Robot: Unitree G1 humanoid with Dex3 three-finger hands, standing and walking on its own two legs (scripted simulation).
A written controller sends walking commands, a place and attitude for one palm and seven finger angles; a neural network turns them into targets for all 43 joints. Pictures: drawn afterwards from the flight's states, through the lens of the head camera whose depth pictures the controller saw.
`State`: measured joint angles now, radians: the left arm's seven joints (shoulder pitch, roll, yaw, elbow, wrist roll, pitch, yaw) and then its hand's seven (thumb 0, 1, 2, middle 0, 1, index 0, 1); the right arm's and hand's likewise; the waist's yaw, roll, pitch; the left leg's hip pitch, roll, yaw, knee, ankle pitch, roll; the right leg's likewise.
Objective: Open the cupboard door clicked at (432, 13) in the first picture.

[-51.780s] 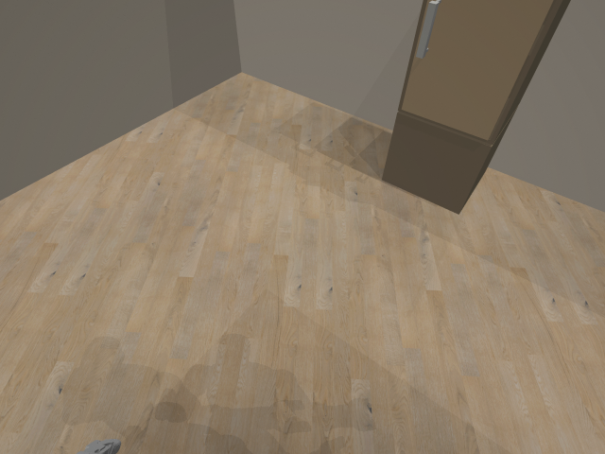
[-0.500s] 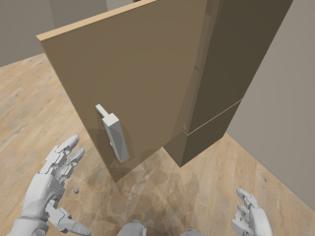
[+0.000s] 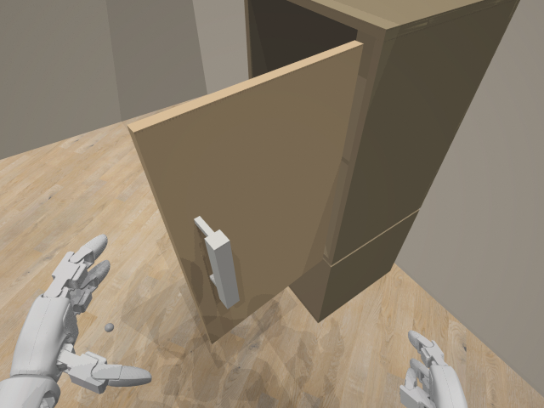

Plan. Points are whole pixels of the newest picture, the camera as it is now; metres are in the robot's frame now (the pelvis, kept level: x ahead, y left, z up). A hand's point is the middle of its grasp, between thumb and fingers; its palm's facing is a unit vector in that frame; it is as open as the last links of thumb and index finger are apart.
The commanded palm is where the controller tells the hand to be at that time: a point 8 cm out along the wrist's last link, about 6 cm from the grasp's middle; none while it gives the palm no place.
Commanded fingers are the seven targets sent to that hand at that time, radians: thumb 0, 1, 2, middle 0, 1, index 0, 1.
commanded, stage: draw the hand back to the body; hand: left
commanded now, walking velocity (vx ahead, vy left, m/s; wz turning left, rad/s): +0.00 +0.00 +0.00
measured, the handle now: (216, 263) +0.33 +0.13 +0.03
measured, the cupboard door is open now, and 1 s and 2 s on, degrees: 95 95 95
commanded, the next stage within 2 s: step back with the hand held close in 0.96 s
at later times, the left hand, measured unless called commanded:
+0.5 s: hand (52, 269) +0.22 +0.27 +0.17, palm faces +0.39 -0.82 -0.41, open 10.0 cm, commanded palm +0.17 +0.31 +0.19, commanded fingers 0.00 0.80 0.86 -0.20 -0.30 -0.20 -0.30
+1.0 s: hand (48, 269) +0.20 +0.25 +0.19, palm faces +0.43 -0.81 -0.40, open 7.4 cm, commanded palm +0.16 +0.29 +0.20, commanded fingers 0.00 0.90 0.90 -0.20 -0.30 -0.20 -0.30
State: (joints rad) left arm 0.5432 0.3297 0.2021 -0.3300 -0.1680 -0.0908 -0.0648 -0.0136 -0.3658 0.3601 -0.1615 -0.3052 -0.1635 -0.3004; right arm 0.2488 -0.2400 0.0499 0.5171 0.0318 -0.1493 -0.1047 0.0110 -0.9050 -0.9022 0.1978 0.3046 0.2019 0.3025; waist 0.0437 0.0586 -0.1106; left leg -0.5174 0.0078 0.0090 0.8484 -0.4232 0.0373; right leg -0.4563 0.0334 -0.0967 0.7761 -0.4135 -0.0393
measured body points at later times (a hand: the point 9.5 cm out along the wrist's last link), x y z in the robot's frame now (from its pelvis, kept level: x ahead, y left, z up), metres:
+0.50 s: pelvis +0.03 +0.01 +0.04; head +0.01 +0.00 +0.49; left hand +0.19 +0.31 +0.19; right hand +0.22 -0.20 -0.04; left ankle +0.01 +0.09 -0.70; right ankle -0.01 -0.10 -0.70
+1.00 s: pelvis +0.01 +0.00 +0.04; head -0.01 -0.03 +0.49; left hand +0.18 +0.30 +0.21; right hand +0.20 -0.23 -0.05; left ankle +0.01 +0.09 -0.70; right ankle -0.01 -0.10 -0.70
